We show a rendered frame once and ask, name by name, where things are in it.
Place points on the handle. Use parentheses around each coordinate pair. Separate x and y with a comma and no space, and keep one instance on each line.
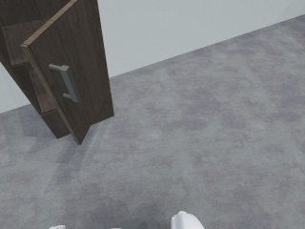
(69,81)

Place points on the right robot thigh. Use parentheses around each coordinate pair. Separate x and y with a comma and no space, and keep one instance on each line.
(185,221)

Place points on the cupboard door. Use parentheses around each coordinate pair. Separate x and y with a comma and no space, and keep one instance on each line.
(71,38)

